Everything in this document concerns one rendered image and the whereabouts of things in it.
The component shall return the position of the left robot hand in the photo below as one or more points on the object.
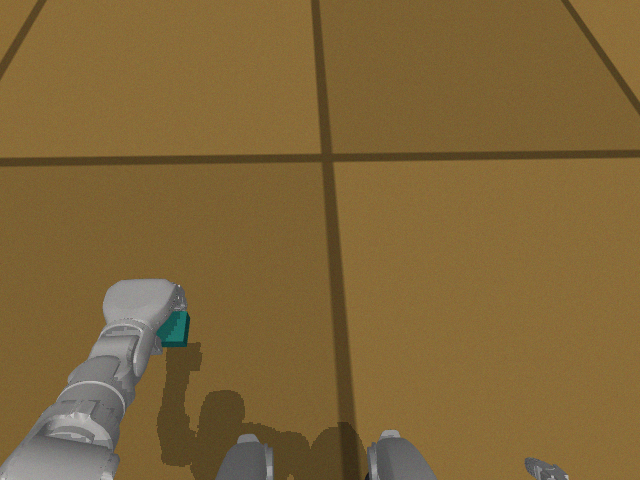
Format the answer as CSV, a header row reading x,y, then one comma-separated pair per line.
x,y
149,301

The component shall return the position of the left robot arm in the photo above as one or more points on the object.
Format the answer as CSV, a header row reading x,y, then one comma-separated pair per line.
x,y
75,438

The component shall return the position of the small box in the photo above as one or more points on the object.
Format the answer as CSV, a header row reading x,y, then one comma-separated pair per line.
x,y
174,332

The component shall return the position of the right robot hand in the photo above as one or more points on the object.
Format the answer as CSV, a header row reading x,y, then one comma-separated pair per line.
x,y
544,471

